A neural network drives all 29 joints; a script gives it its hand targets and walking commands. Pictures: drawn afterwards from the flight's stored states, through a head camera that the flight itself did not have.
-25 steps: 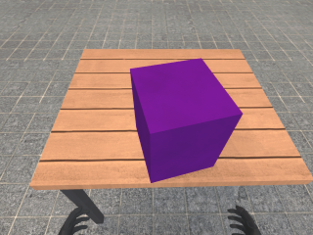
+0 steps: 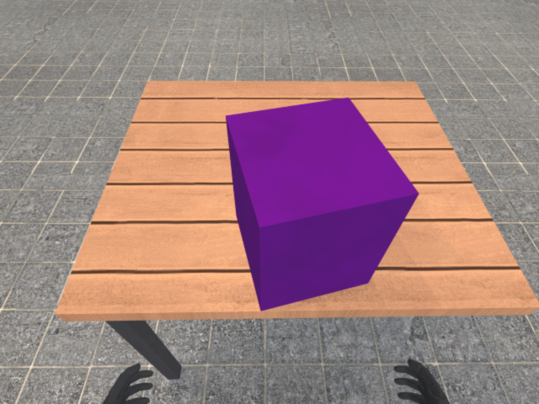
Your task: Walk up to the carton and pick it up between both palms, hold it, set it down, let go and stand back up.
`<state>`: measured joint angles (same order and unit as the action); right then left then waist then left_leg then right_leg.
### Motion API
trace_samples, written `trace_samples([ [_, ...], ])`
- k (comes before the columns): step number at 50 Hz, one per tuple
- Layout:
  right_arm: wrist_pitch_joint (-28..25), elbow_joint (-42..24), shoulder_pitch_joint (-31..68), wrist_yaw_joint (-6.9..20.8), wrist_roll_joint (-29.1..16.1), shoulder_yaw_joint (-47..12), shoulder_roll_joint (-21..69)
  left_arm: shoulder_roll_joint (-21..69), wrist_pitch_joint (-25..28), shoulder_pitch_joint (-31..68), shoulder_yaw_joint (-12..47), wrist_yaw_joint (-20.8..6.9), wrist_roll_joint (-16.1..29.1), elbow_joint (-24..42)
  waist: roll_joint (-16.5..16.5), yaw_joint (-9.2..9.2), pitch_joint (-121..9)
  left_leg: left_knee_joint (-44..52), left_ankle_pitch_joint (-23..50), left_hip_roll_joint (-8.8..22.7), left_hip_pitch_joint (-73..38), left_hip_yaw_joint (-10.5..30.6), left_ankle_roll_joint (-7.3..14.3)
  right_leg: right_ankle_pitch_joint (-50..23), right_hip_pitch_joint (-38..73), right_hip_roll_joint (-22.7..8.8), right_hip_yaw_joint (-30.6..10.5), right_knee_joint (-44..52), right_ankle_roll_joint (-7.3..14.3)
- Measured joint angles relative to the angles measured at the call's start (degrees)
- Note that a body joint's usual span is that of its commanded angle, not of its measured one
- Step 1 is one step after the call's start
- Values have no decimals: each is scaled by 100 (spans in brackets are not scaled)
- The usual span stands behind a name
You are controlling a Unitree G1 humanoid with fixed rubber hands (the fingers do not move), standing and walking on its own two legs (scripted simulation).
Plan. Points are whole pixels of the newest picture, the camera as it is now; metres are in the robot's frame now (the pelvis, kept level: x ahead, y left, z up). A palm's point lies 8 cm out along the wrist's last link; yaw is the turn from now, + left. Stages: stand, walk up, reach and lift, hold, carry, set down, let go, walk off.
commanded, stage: stand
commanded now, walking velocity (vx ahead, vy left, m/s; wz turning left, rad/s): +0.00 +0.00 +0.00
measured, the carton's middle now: (303, 207) +0.40 -0.05 +0.05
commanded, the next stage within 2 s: walk up in 0.04 s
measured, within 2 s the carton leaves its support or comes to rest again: neither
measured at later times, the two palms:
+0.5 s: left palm out of the picture +0.11 +0.21 -0.11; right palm out of the picture +0.05 -0.33 -0.11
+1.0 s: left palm out of the picture +0.04 +0.15 -0.10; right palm out of the picture +0.06 -0.34 -0.10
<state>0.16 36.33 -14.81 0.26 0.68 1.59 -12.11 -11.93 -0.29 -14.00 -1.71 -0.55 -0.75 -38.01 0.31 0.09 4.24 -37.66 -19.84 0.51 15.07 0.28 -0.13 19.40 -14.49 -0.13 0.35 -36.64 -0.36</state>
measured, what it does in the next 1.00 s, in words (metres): steps to the right: right foot, then left foot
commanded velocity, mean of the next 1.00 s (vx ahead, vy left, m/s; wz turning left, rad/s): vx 0.00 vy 0.00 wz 0.00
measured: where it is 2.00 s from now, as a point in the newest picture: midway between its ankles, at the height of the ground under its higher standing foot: outside the picture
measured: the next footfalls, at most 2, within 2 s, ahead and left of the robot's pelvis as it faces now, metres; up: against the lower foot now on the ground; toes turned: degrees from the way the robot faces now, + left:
right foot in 0.52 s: +0.04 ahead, -0.19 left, +0.00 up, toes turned +5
left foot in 0.76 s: +0.01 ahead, +0.03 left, +0.00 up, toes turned +1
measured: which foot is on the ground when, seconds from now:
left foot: down 0.00-0.52, up 0.54-0.74, down 0.76-1.00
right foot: down 0.00-0.28, up 0.30-0.50, down 0.52-1.00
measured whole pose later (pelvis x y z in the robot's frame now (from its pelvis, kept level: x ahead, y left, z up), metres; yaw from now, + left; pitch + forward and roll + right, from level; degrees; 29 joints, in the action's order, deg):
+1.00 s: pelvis -0.04 -0.10 +0.00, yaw +4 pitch -4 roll +0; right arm 0.7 39.0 -17.6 1.0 0.8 1.8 -12.4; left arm -13.6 0.1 -16.1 -0.9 -0.5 -0.7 -38.6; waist -0.2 -0.4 3.2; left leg -38.0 -18.9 -0.8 15.5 3.7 -1.0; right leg 17.4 -16.6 -0.9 6.1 -37.5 2.3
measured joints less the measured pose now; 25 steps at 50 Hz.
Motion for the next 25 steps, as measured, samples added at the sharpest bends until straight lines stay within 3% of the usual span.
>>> trace_samples([
  [14,-22,16,-49,-54,57,-3,-15,-63,-77,-13,-9,-46,-81,63,-22,-36,-24,4,50,-13,7,6,-15,-22,-47,-16,6,-80,18],
  [17,-101,-86,-75,-209,173,26,-38,-250,-283,95,-84,-122,-274,223,-127,-78,165,-235,-15,36,161,-32,-51,602,-485,13,-10,-1050,-22],
  [21,-109,-69,-132,-387,269,127,-117,-478,-484,289,-245,-151,-370,298,-271,3,450,-436,-25,153,326,-2,-163,1092,-1009,-24,-114,-2431,-110],
  [23,-62,-37,-162,-418,295,184,-203,-513,-497,380,-285,-168,-310,342,-307,26,555,-514,-6,219,426,25,-251,1073,-1011,-164,-154,-2222,-109],
  [25,4,-36,-176,-390,277,236,-331,-480,-423,427,-282,-204,-209,382,-266,40,613,-724,-55,304,591,79,-359,778,-767,-297,-162,-1348,-46],
])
